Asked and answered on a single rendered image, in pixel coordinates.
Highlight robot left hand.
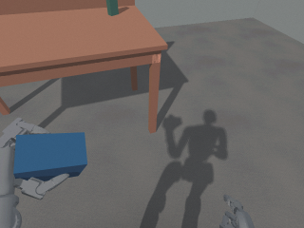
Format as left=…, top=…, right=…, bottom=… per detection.
left=0, top=118, right=70, bottom=200

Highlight table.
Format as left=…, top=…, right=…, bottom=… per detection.
left=0, top=0, right=168, bottom=134

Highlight sponge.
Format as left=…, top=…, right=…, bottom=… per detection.
left=13, top=132, right=87, bottom=181

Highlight left robot forearm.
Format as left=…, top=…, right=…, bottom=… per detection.
left=0, top=194, right=22, bottom=228

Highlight robot right hand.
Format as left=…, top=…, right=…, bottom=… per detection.
left=219, top=195, right=255, bottom=228

